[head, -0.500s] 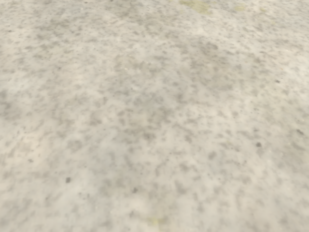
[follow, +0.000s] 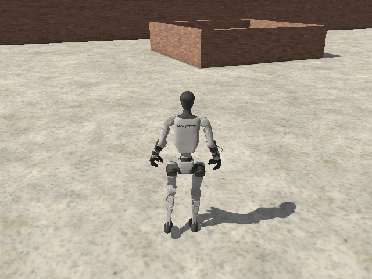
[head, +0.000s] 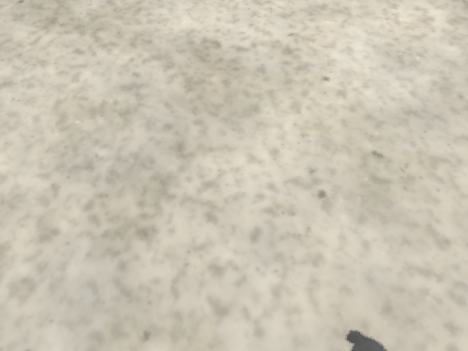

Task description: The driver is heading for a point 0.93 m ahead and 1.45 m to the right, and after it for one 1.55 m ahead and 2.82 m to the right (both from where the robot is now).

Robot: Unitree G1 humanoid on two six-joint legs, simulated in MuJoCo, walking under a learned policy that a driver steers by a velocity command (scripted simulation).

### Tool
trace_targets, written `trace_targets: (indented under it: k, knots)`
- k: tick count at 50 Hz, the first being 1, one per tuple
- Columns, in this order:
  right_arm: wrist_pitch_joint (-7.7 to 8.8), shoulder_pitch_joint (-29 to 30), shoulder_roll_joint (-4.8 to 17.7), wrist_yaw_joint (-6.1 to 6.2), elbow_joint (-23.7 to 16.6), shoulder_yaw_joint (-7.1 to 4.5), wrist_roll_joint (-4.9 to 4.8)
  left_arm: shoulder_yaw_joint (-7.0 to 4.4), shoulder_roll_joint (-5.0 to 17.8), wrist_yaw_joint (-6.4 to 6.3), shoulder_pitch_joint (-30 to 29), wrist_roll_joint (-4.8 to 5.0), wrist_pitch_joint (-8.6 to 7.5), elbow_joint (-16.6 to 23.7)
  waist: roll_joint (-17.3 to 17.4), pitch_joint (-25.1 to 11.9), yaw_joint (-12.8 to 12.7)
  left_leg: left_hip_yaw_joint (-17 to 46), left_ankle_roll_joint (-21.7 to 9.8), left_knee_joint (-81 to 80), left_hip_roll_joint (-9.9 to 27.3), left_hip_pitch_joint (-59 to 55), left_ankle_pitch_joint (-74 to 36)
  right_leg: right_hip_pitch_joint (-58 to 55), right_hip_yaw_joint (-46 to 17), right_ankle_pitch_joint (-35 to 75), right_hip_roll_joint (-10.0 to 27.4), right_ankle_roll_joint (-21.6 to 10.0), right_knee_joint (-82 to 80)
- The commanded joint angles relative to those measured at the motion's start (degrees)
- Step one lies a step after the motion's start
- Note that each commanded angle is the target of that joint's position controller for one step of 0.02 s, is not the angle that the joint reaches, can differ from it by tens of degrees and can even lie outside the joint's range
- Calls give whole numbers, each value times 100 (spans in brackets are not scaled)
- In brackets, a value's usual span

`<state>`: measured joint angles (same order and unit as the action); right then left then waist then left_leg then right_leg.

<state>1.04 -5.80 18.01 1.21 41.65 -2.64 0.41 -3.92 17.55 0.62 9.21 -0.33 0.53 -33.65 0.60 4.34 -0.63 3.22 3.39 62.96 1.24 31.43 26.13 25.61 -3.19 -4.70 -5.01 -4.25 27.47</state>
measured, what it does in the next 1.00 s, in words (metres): walks ahead, turning right: left foot, then right foot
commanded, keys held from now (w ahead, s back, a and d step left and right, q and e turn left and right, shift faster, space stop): e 0.54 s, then w+e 0.06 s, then w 0.40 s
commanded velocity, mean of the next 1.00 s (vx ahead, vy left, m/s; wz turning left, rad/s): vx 0.15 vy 0.00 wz -0.47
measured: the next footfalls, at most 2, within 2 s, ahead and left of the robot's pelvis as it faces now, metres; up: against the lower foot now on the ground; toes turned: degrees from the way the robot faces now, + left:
left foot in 0.24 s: +0.12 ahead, +0.16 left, +0.00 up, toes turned -13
right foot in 0.66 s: +0.00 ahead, -0.08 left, +0.00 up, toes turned -26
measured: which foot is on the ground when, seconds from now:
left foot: up 0.00-0.22, down 0.24-0.66, up 0.68-1.00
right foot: down 0.00-0.24, up 0.26-0.64, down 0.66-1.00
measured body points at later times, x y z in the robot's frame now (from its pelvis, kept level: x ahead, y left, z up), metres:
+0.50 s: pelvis +0.03 +0.05 +0.01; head +0.07 +0.06 +0.46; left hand +0.26 +0.29 -0.09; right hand +0.08 -0.25 -0.08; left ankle +0.08 +0.16 -0.73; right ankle -0.01 -0.09 -0.66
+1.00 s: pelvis +0.11 -0.03 +0.01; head +0.12 -0.06 +0.46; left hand +0.27 +0.20 -0.09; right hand +0.15 -0.35 -0.09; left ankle +0.34 +0.04 -0.68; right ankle -0.03 -0.07 -0.73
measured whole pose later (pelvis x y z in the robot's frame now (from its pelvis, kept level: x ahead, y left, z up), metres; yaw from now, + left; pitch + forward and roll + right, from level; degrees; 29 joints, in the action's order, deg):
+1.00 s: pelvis +0.11 -0.03 +0.01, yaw -27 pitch +2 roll +0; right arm 3.6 -7.3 17.6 -2.3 43.2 -4.0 -0.9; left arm -2.5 15.0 -0.4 23.6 0.3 -2.9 -41.9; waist 2.8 0.3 -2.9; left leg 0.6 2.3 39.6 4.4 37.7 -2.1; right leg -2.3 -1.4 -16.3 -2.0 -2.8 12.4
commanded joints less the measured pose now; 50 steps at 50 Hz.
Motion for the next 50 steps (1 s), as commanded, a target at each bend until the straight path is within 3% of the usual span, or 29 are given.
trace_targets:
  k: [1, 4, 8, 11, 12, 13, 14, 15, 16, 17, 18, 20, 22, 25, 27, 30, 31, 32, 33, 34, 35, 36, 37, 38, 39, 41, 43, 46, 50]
  knots:
    - [-38, -611, 467, 66, -151, -124, 31, -325, 1004, -136, -69, -1, -21, 405, -540, -1388, 204, 97, 100, -708, -42, -324, -327, -916, -1686, 1319, 1416, -1116, -811]
    - [-76, -406, 430, 39, -206, -107, 7, -339, 1007, -209, -148, 43, 68, 422, -685, -1362, 134, 153, 112, -1282, -138, -572, -767, -678, -1827, 68, 1255, -947, -881]
    - [-18, -227, 454, -32, -324, -136, -33, -334, 960, -189, -65, 45, 149, 407, -944, -1173, 15, 174, -9, -2123, -263, -840, -749, -719, -2270, -771, 1191, -781, -832]
    - [54, -612, 506, -89, -243, -219, -29, -305, 866, -201, -73, 137, 211, 394, -951, -1107, 235, 58, -284, -3708, -212, -1754, -1406, -560, -2342, -915, 921, -444, -435]
    - [42, -810, 886, -62, -254, -322, 71, -236, 628, -205, 129, 132, 211, 384, -337, -1178, 187, 823, -637, -4201, 746, -2360, -1370, -28, -1934, -1812, 550, -114, 325]
    - [-29, -698, 1383, -45, -228, -443, 241, -218, 495, -200, 82, 170, 166, 587, 1483, -792, -21, 2272, -1460, -4694, 1885, -2327, -1872, 1117, -550, -2801, -415, 235, 1565]
    - [1, -450, 1123, -36, -411, -393, 325, -355, 967, -189, 173, 53, 84, 511, 1410, -788, 44, 2755, -1905, -4792, 2326, -1987, -2165, 1172, -572, -2931, -96, 481, 2981]
    - [13, -113, 826, 13, -540, -306, 266, -450, 1157, -168, 315, 105, 101, 339, 951, -743, -89, 2168, -1733, -4664, 2036, -1865, -2269, 1070, -611, -2553, 21, 554, 3586]
    - [8, 140, 649, 39, -594, -266, 157, -455, 1071, -188, 499, 123, 172, 163, 713, -651, -193, 1553, -1446, -4558, 1630, -1845, -2236, 1039, -496, -2240, 78, 663, 3873]
    - [2, 213, 540, 66, -616, -235, 54, -432, 947, -212, 580, 100, 238, 92, 687, -597, -162, 1205, -1330, -4498, 1436, -1972, -2263, 1163, -428, -1948, 127, 770, 4209]
    - [-19, 174, 490, 90, -620, -202, 27, -387, 785, -204, 581, 108, 280, 81, 680, -542, -115, 910, -1346, -4495, 1338, -1970, -2513, 1178, -329, -1826, 166, 858, 4427]
    - [-80, -21, 505, 121, -594, -210, 65, -321, 625, -186, 289, 169, 292, 219, 767, -503, 54, 485, -1404, -4542, 1198, -2191, -2596, 1224, -30, -1588, 283, 969, 4053]
    - [-135, -323, 627, 145, -521, -266, 81, -257, 511, -161, -65, 174, 271, 383, 895, -596, 298, 402, -1508, -4494, 1325, -2692, -2769, 1277, 64, -1600, 451, 1048, 3397]
    - [-177, -362, 884, 108, -493, -377, 37, -171, 386, -75, -205, 135, 254, 504, 1026, -778, 388, 181, -1568, -4409, 1521, -2752, -3062, 632, 285, -1854, 641, 990, 2446]
    - [-181, -317, 996, 54, -479, -430, -11, -183, 451, -34, -152, 143, 266, 509, 1102, -840, 369, 44, -1568, -4351, 1609, -2622, -3307, 149, 504, -1880, 611, 893, 1930]
    - [-149, -392, 1092, -15, -397, -486, -164, -206, 496, 37, -22, 178, 299, 478, 1045, -829, 312, 26, -1434, -4486, 1707, -2338, -1512, -461, 738, -1629, 549, 554, 998]
    - [-139, -308, 1062, -30, -366, -470, -231, -212, 451, 63, 234, 177, 282, 367, 973, -789, 125, -48, -1319, -4383, 1639, -1991, -991, -1002, 823, -1337, 474, 366, 377]
    - [-118, -328, 866, -52, -305, -408, -247, -251, 470, 58, 670, 188, 254, 150, 799, -831, -61, -251, -1140, -4055, 1461, -1503, -556, -1794, 872, -1243, 312, 177, -88]
    - [-78, -367, 474, -105, -263, -288, -169, -316, 586, 21, 1258, 226, 217, -79, 191, -981, -262, -694, -794, -3147, 1149, -689, -10, -2862, 361, -1340, 536, -35, -370]
    - [-7, -138, -130, -211, -497, -63, 114, -376, 1085, -68, 1759, 175, 153, -119, -1581, -1087, -332, -1227, -240, -816, 495, 853, 1303, -3721, -1873, -979, 2118, -521, -691]
    - [118, 237, 355, -196, -766, -220, -60, -417, 1442, -10, 1627, 17, -39, 34, -1630, -830, -495, -470, -195, -67, 64, 1967, 1094, -3105, -3460, -2193, 2837, -1522, -1402]
    - [192, 534, 758, -200, -751, -334, -210, -305, 1046, 14, 1413, -4, -187, 12, -1116, -381, -511, -175, -298, 165, 343, 2076, 475, -2885, -3076, -2766, 2611, -1401, -1681]
    - [230, 447, 828, -220, -685, -373, -230, -216, 825, -5, 1184, 23, -268, -47, -1090, -79, -343, -131, -382, 54, 441, 2143, -201, -2712, -2611, -2822, 2374, -1178, -1757]
    - [251, 271, 755, -208, -497, -368, -137, -157, 701, -30, 990, 51, -303, -25, -915, -56, -229, -104, -367, -52, 530, 1974, -664, -2612, -2207, -2489, 2127, -987, -1761]
    - [276, 137, 732, -218, -436, -371, -71, -126, 678, -56, 842, 69, -309, -33, -906, 14, -121, -106, -305, -274, 547, 1812, -1103, -2498, -1848, -2019, 1948, -885, -1851]
    - [327, 39, 576, -255, -308, -338, -77, -103, 631, -103, 908, 8, -371, -75, -777, -86, -72, -200, -220, -486, 481, 1578, -1820, -2484, -1357, -1044, 1761, -793, -1950]
    - [342, 103, 448, -264, -267, -291, -77, -103, 627, -126, 1048, 15, -409, -183, -612, -151, -110, -232, -134, -982, 436, 1508, -2274, -2580, -993, -440, 1669, -740, -1960]
    - [356, 424, 275, -298, -332, -202, -105, -122, 703, -134, 1231, 40, -427, -368, -645, -52, -241, -278, -63, -1931, 334, 1199, -2810, -2466, -635, -97, 1583, -670, -1999]
    - [410, 963, 200, -416, -524, -117, -162, -158, 804, -132, 1547, 97, -416, -644, -585, 239, -443, -348, -150, -2741, 247, 1015, -3000, -2490, -530, -13, 1748, -725, -2017]
Velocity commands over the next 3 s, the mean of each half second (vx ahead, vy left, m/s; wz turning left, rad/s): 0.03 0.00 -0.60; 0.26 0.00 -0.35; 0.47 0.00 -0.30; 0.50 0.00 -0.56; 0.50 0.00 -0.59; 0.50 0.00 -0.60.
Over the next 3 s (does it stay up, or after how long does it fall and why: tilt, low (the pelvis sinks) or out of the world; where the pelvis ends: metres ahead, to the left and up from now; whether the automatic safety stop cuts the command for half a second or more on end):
stays up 0.80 -0.82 0.02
